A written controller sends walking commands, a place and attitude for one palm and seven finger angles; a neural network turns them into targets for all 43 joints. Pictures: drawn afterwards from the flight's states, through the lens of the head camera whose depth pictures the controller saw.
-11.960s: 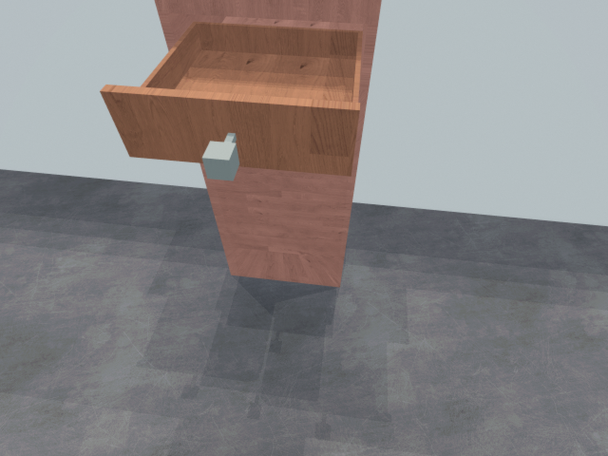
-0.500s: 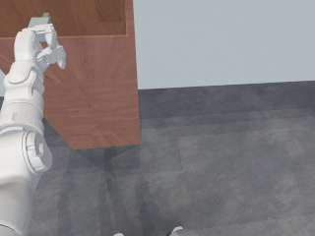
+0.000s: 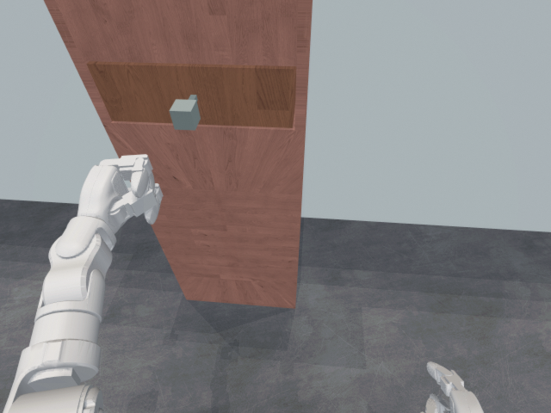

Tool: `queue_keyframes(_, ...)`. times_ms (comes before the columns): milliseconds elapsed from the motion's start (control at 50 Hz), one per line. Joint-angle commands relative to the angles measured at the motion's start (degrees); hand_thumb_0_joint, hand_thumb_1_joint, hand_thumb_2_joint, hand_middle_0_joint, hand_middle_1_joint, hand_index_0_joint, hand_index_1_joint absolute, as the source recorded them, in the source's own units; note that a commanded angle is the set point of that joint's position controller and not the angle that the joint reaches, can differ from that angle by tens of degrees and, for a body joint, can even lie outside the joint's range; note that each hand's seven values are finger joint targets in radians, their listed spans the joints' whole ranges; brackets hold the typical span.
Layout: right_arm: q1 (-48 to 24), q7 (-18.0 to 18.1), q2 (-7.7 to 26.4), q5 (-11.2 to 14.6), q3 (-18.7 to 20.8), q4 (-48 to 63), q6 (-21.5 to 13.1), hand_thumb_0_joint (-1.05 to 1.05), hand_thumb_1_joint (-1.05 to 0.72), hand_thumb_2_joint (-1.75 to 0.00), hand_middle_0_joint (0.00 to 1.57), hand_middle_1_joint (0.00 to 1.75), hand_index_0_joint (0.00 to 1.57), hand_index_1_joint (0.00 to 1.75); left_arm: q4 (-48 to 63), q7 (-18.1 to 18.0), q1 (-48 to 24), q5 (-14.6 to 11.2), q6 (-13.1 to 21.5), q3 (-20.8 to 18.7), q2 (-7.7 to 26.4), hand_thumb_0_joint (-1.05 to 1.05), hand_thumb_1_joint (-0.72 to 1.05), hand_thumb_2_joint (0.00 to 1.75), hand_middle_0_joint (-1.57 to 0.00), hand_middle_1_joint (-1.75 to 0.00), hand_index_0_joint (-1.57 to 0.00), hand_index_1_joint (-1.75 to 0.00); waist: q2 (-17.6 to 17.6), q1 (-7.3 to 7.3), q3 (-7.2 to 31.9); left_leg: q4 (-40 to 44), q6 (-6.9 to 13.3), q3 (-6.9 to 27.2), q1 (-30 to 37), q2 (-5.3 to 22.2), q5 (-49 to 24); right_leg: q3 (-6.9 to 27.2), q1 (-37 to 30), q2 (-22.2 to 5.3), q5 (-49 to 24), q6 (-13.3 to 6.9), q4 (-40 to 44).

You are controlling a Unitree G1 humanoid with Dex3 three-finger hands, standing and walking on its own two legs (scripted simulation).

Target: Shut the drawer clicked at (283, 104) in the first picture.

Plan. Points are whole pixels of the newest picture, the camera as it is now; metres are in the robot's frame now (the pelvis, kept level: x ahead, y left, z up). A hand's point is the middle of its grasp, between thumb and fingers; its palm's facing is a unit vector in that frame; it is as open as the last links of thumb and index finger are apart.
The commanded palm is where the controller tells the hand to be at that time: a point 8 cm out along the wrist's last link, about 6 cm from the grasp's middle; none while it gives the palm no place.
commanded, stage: draw the hand back to the body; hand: left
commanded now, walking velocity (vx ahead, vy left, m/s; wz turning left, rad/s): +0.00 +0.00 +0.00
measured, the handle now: (188, 108) +0.61 +0.19 +0.14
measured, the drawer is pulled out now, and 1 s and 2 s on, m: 0.00 0.00 0.00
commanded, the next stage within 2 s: step back with the hand held close in 0.90 s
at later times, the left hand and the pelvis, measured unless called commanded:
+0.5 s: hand (75, 286) +0.22 +0.22 +0.17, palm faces +0.34 -0.89 -0.29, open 3.3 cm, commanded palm +0.16 +0.26 +0.18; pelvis -0.03 -0.01 +0.02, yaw +0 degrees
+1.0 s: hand (19, 361) +0.15 +0.24 +0.17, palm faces +0.45 -0.82 -0.35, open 3.2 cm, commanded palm +0.09 +0.28 +0.19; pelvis -0.03 +0.00 +0.02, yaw +1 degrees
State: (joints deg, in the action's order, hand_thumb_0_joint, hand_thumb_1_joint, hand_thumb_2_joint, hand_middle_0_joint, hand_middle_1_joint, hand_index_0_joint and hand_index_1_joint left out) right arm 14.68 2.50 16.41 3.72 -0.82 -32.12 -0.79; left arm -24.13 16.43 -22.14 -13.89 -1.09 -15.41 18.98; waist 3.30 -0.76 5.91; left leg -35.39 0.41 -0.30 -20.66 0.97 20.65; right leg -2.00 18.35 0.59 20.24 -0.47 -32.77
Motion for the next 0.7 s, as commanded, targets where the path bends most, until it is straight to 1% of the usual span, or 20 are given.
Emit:
queue_keyframes(0,-3.2,0.9,5.7,0.3,1.6,7.8,-3.2,0.00,-0.90,-0.90,0.20,0.30,0.20,0.30,17.7,-0.2,-17.3,-2.0,1.4,-2.9,11.3,0.00,0.90,0.90,-1.40,-1.60,-1.40,-1.60,-2.3,-0.34,13.6,2.7,1.8,0.3,12.4,-0.9,-27.9,-1.1,-5.5,0.8,-30.9,-0.6,1.7)
queue_keyframes(20,-5.4,0.9,4.9,-0.7,1.4,8.0,-3.4,0.00,-0.90,-0.90,0.20,0.30,0.20,0.30,24.0,-7.3,-15.2,4.4,4.4,-0.5,12.8,0.00,0.90,0.90,-1.40,-1.60,-1.40,-1.60,-2.5,1.19,8.5,4.8,1.7,-1.0,12.2,-1.4,-25.3,0.7,-3.3,0.1,-26.0,-0.5,5.1)
queue_keyframes(40,-6.6,1.2,4.3,-1.0,1.1,7.2,-3.4,0.00,-0.90,-0.90,0.20,0.30,0.20,0.30,22.9,-11.1,-11.6,5.0,4.8,0.6,9.7,0.00,0.90,0.90,-1.40,-1.60,-1.40,-1.60,-4.4,0.52,5.5,6.6,1.3,-0.4,11.3,-1.0,-21.5,0.2,-3.2,0.2,-22.5,-0.4,5.9)
queue_keyframes(80,-7.8,1.3,3.9,-0.9,0.9,7.2,-3.3,0.00,-0.90,-0.90,0.20,0.30,0.20,0.30,25.6,-14.4,-5.7,5.9,4.8,2.1,7.0,0.00,0.90,0.90,-1.40,-1.60,-1.40,-1.60,-3.9,1.06,4.8,8.3,1.1,-0.1,11.5,-0.7,-19.2,0.2,-5.6,-0.2,-20.4,-0.5,6.6)
queue_keyframes(100,-8.3,1.4,3.9,-1.1,0.9,7.0,-3.0,0.00,-0.90,-0.90,0.20,0.30,0.20,0.30,27.5,-15.8,-4.2,6.4,4.9,0.5,8.6,0.00,0.90,0.90,-1.40,-1.60,-1.40,-1.60,-3.2,1.35,5.7,8.7,1.2,-0.4,12.4,-0.7,-19.4,0.5,-7.2,-0.3,-21.0,-0.5,7.1)
queue_keyframes(120,-8.4,1.6,4.1,-1.3,0.9,6.7,-2.8,0.00,-0.90,-0.90,0.20,0.30,0.20,0.30,29.4,-16.9,-2.9,6.8,5.3,-0.7,10.1,0.00,0.90,0.90,-1.40,-1.60,-1.40,-1.60,-5.0,1.74,6.9,9.1,1.4,-0.5,13.0,-0.8,-19.7,0.7,-9.0,-0.2,-21.5,-0.5,7.7)
queue_keyframes(140,-9.0,1.6,3.6,-1.4,0.7,6.8,-2.7,0.00,-0.90,-0.90,0.20,0.30,0.20,0.30,31.4,-17.8,-1.7,7.3,5.6,-1.4,10.5,0.00,0.90,0.90,-1.40,-1.60,-1.40,-1.60,-2.9,1.78,7.5,9.7,1.3,-0.7,13.7,-0.7,-19.4,1.0,-10.1,-0.5,-21.3,-0.5,8.0)
queue_keyframes(160,-9.6,1.7,3.2,-1.6,0.4,7.0,-2.7,0.00,-0.90,-0.90,0.20,0.30,0.20,0.30,33.0,-18.6,-1.0,7.7,5.9,-0.8,9.6,0.00,0.90,0.90,-1.40,-1.60,-1.40,-1.60,-2.7,1.79,6.7,10.4,1.2,-0.5,14.0,-0.8,-19.2,0.8,-10.5,-0.4,-20.7,-0.6,8.4)
queue_keyframes(240,-11.6,2.1,2.6,-2.1,-0.2,6.4,-3.5,0.00,-0.90,-0.90,0.20,0.30,0.20,0.30,39.6,-20.7,0.5,8.6,7.0,0.6,9.0,0.00,0.90,0.90,-1.40,-1.60,-1.40,-1.60,1.8,1.64,3.5,13.0,1.1,-0.4,16.1,-0.8,-15.9,1.2,-10.3,-0.3,-16.2,-0.6,11.4)
queue_keyframes(280,-11.9,2.3,2.4,-2.5,-0.2,5.9,-4.0,0.00,-0.90,-0.90,0.20,0.30,0.20,0.30,41.1,-21.7,4.2,9.1,7.6,-0.2,9.1,0.00,0.90,0.90,-1.40,-1.60,-1.40,-1.60,2.7,2.01,3.1,13.8,1.1,-0.4,16.8,-0.9,-15.7,1.0,-11.2,-0.3,-15.8,-0.7,12.2)
queue_keyframes(320,-12.2,2.2,2.6,-2.9,-0.1,5.6,-4.5,0.00,-0.90,-0.90,0.20,0.30,0.20,0.30,43.1,-22.0,9.2,9.2,8.1,-0.8,9.3,0.00,0.90,0.90,-1.40,-1.60,-1.40,-1.60,0.2,2.56,3.2,14.3,1.1,-0.2,17.3,-0.9,-16.3,0.8,-12.4,0.0,-15.7,-0.7,13.0)
queue_keyframes(400,-12.8,1.8,2.2,-3.1,0.1,5.7,-4.8,0.00,-0.90,-0.90,0.20,0.30,0.20,0.30,46.3,-22.1,20.4,9.1,8.9,-1.2,7.9,0.00,0.90,0.90,-1.40,-1.60,-1.40,-1.60,-1.4,3.30,0.9,15.3,1.0,-0.1,17.0,-0.8,-16.8,0.6,-13.5,-0.1,-15.8,-0.5,13.5)
queue_keyframes(420,-13.2,1.8,2.4,-3.2,0.4,5.5,-4.9,0.00,-0.90,-0.90,0.20,0.30,0.20,0.30,45.4,-21.9,24.3,9.0,8.9,-1.9,8.0,0.00,0.90,0.90,-1.40,-1.60,-1.40,-1.60,-4.3,3.63,-0.7,15.4,1.2,-0.2,16.5,-0.7,-16.1,0.6,-12.8,0.1,-14.6,-0.3,14.6)
queue_keyframes(440,-13.3,1.7,2.2,-3.1,0.3,5.6,-4.8,0.00,-0.90,-0.90,0.20,0.30,0.20,0.30,47.1,-21.8,25.9,8.9,9.1,-1.4,7.2,0.00,0.90,0.90,-1.40,-1.60,-1.40,-1.60,-3.3,3.40,-1.4,15.7,1.3,-0.3,16.5,-0.7,-15.4,0.9,-12.8,-0.2,-13.6,-0.2,14.7)
queue_keyframes(480,-13.3,1.6,2.2,-3.3,0.6,5.6,-4.8,0.00,-0.90,-0.90,0.20,0.30,0.20,0.30,49.0,-21.9,30.6,8.9,9.5,-3.6,8.2,0.00,0.90,0.90,-1.40,-1.60,-1.40,-1.60,-4.3,3.89,-2.2,15.6,1.4,-0.3,15.9,-0.7,-15.4,0.8,-13.0,-0.2,-13.5,-0.2,15.0)
queue_keyframes(520,-13.6,1.5,2.2,-3.4,1.1,5.6,-5.1,0.00,-0.90,-0.90,0.20,0.30,0.20,0.30,52.2,-21.8,34.5,9.0,10.1,-5.3,9.5,0.00,0.90,0.90,-1.40,-1.60,-1.40,-1.60,-3.5,4.25,-2.3,15.2,1.4,-0.7,16.4,-0.8,-15.5,1.2,-12.7,-0.2,-12.9,-0.1,16.2)
queue_keyframes(540,-13.5,1.5,1.9,-3.4,1.0,5.9,-5.3,0.00,-0.90,-0.90,0.20,0.30,0.20,0.30,55.0,-21.9,35.4,9.1,10.6,-5.4,9.4,0.00,0.90,0.90,-1.40,-1.60,-1.40,-1.60,-1.4,4.21,-1.7,15.2,1.3,-0.6,16.4,-0.8,-15.7,1.3,-13.5,-0.6,-13.1,-0.2,15.6)
queue_keyframes(600,-13.1,1.6,1.6,-3.5,1.2,6.2,-6.2,0.00,-0.90,-0.90,0.20,0.30,0.20,0.30,59.6,-22.4,40.7,9.4,11.4,-6.3,9.4,0.00,0.90,0.90,-1.40,-1.60,-1.40,-1.60,1.1,4.35,-2.5,15.1,0.9,-0.6,16.6,-0.7,-15.0,1.1,-12.4,-0.4,-11.9,-0.3,15.9)
queue_keyframes(660,-12.6,1.9,1.4,-3.5,1.3,6.5,-7.4,0.00,-0.90,-0.90,0.20,0.30,0.20,0.30,62.3,-23.0,46.8,9.6,11.7,-7.5,9.8,0.00,0.90,0.90,-1.40,-1.60,-1.40,-1.60,1.0,4.63,-4.2,15.0,0.9,-0.6,16.1,-0.7,-14.2,1.2,-11.6,-0.4,-10.9,-0.3,16.5)
queue_keyframes(680,-12.5,2.0,1.3,-3.5,1.4,6.5,-7.7,0.00,-0.90,-0.90,0.20,0.30,0.20,0.30,62.8,-23.0,48.9,9.7,11.8,-7.5,9.3,0.00,0.90,0.90,-1.40,-1.60,-1.40,-1.60,-0.2,4.65,-4.5,14.9,0.8,-0.5,16.0,-0.6,-14.5,1.1,-11.4,-0.2,-11.0,-0.3,16.4)
